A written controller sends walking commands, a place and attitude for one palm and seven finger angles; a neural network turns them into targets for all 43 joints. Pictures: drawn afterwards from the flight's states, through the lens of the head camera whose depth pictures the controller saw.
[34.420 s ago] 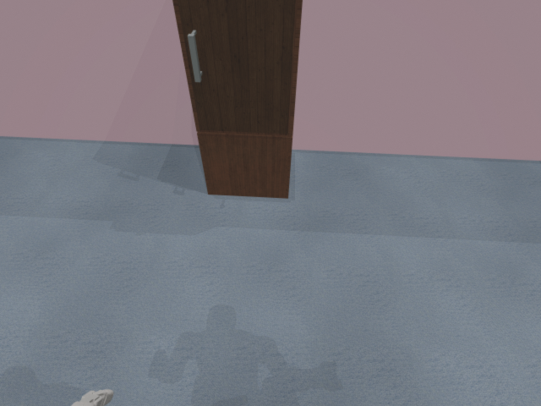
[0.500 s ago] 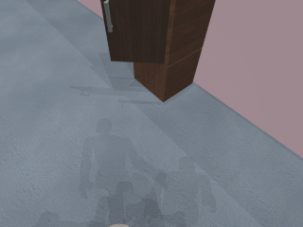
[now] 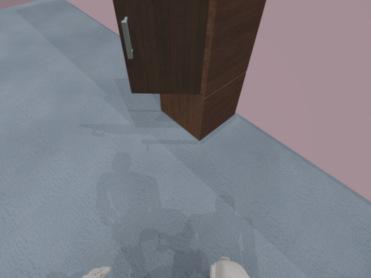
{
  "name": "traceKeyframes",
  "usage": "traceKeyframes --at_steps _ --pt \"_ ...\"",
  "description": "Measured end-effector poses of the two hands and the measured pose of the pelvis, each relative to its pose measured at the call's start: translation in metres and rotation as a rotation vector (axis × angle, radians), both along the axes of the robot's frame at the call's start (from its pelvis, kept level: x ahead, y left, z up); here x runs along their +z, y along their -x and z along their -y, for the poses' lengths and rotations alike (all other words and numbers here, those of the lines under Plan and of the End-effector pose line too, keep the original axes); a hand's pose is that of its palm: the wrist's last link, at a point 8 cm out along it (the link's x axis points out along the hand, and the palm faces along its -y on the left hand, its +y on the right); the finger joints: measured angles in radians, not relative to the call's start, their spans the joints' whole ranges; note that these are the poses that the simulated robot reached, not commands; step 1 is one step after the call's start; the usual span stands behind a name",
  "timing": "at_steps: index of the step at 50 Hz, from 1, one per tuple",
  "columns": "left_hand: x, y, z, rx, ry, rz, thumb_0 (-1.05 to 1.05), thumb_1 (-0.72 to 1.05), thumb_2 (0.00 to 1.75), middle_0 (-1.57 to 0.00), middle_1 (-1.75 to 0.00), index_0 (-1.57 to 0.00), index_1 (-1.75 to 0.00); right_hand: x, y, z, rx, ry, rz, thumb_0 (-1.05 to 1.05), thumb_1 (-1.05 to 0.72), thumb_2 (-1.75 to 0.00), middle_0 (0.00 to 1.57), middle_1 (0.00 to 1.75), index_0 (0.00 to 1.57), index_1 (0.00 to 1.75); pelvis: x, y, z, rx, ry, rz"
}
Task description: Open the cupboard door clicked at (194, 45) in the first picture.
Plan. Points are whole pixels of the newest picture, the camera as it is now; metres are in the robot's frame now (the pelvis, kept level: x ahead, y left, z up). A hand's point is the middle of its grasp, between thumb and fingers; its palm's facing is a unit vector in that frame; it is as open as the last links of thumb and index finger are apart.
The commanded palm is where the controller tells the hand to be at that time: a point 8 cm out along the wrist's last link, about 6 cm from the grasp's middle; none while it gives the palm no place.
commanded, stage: take the last steps up to it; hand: left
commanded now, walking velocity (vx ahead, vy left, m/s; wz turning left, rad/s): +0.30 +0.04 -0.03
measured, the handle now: (128, 38) +1.03 +0.27 -0.02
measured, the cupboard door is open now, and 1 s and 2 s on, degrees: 47 47 47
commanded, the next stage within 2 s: come to a stop and stand still in 1.02 s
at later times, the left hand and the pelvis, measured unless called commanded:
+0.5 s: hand out of the picture +0.15 +0.18 -0.17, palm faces +0.12 -0.97 -0.19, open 7.2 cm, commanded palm none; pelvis +0.18 +0.00 +0.01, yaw +1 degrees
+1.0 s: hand (120, 163) +0.47 +0.22 -0.16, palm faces -0.04 -0.98 -0.20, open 7.3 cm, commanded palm none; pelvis +0.36 +0.04 +0.00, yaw -2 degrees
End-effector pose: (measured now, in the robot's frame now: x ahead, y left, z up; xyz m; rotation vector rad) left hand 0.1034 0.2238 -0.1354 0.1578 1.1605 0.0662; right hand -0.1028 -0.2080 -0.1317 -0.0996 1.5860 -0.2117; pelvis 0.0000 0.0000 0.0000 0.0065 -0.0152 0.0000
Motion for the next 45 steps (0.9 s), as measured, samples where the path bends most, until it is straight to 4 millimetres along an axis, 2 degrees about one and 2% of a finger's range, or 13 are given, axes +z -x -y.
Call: traceKeyframes --at_steps 3,6,9,13,19,23,27,29,31,33,35,37,45 --pt "0.0 -0.049 0.017 -0.045 0.004 0.044 0.0 0.91 0.9 -0.2 -0.3 -0.2 -0.3 -0.003 0.006 -0.002 -0.037 -0.021 -0.076 0.01 -0.91 -0.9 0.2 0.3 0.2 0.3 -0.006 -0.024 0.007 -0.006 -0.004 -0.002" --pt "-0.004 -0.092 0.032 -0.061 0.005 0.112 0.0 0.91 0.9 -0.2 -0.3 -0.2 -0.3 -0.01 0.001 0.003 -0.061 -0.042 -0.142 0.01 -0.91 -0.9 0.2 0.3 0.2 0.3 -0.018 -0.051 0.019 -0.002 -0.007 0.001" --pt "-0.005 -0.106 0.04 -0.027 0.009 0.143 0.0 0.91 0.9 -0.2 -0.3 -0.2 -0.3 -0.015 -0.03 0.015 -0.061 -0.044 -0.144 0.01 -0.91 -0.9 0.2 0.3 0.2 0.3 -0.018 -0.069 0.027 0.009 0.006 0.02" --pt "-0.002 -0.087 0.041 0.046 0.001 0.055 -0.01 0.92 0.9 -0.2 -0.3 -0.2 -0.3 -0.014 -0.111 0.036 -0.012 -0.019 -0.016 0.01 -0.91 -0.9 0.2 0.3 0.2 0.3 -0.006 -0.093 0.031 0.017 0.013 0.019" --pt "0.006 -0.064 0.009 0.126 -0.057 -0.068 -0.04 0.97 0.9 -0.21 -0.3 -0.2 -0.3 -0.004 -0.252 0.046 0.079 -0.001 0.234 0.01 -0.91 -0.9 0.2 0.3 0.2 0.3 0.007 -0.134 0.027 0.018 0.006 -0.003" --pt "0.002 -0.046 0.0 0.169 -0.039 -0.178 -0.02 0.95 0.9 -0.2 -0.3 -0.2 -0.3 0.003 -0.339 0.034 0.144 -0.001 0.361 0.01 -0.91 -0.9 0.2 0.3 0.2 0.3 0.007 -0.167 0.013 0.017 0.005 -0.007" --pt "-0.006 -0.033 -0.007 0.22 -0.003 -0.287 -0.01 0.93 0.9 -0.2 -0.3 -0.2 -0.3 0.009 -0.418 0.011 0.214 0.003 0.45 0.01 -0.91 -0.9 0.2 0.3 0.2 0.3 0.002 -0.203 -0.007 0.017 0.009 -0.009" --pt "-0.015 -0.032 -0.012 0.235 0.018 -0.342 -0.01 0.92 0.9 -0.2 -0.3 -0.2 -0.3 0.008 -0.452 -0.003 0.24 0.013 0.497 0.01 -0.91 -0.9 0.2 0.3 0.2 0.3 -0.005 -0.222 -0.02 0.012 0.013 -0.01" --pt "-0.022 -0.038 -0.019 0.23 0.034 -0.391 0.0 0.92 0.9 -0.2 -0.3 -0.2 -0.3 0.006 -0.476 -0.015 0.25 0.028 0.537 0.0 -0.91 -0.9 0.2 0.3 0.2 0.3 -0.012 -0.236 -0.031 0.005 0.009 -0.006" --pt "-0.022 -0.057 -0.026 0.211 0.037 -0.402 0.0 0.92 0.9 -0.2 -0.3 -0.2 -0.3 0.007 -0.484 -0.024 0.24 0.032 0.542 0.0 -0.91 -0.9 0.2 0.3 0.2 0.3 -0.01 -0.249 -0.039 -0.008 0.004 0.001" --pt "-0.02 -0.086 -0.033 0.191 0.036 -0.376 0.0 0.92 0.9 -0.2 -0.3 -0.2 -0.3 0.007 -0.481 -0.031 0.217 0.031 0.512 0.0 -0.91 -0.9 0.2 0.3 0.2 0.3 -0.006 -0.262 -0.044 -0.015 0.003 0.0" --pt "-0.016 -0.121 -0.041 0.169 0.032 -0.327 0.0 0.92 0.9 -0.2 -0.3 -0.2 -0.3 0.006 -0.472 -0.036 0.186 0.028 0.463 0.0 -0.91 -0.9 0.2 0.3 0.2 0.3 -0.001 -0.275 -0.048 -0.019 0.001 -0.002" --pt "0.0 -0.274 -0.059 0.073 -0.018 -0.106 0.01 0.93 0.9 -0.2 -0.3 -0.2 -0.3 0.005 -0.425 -0.017 0.072 0.069 0.236 -0.01 -0.94 -0.9 0.2 0.3 0.2 0.3 0.007 -0.328 -0.049 -0.031 -0.007 -0.01"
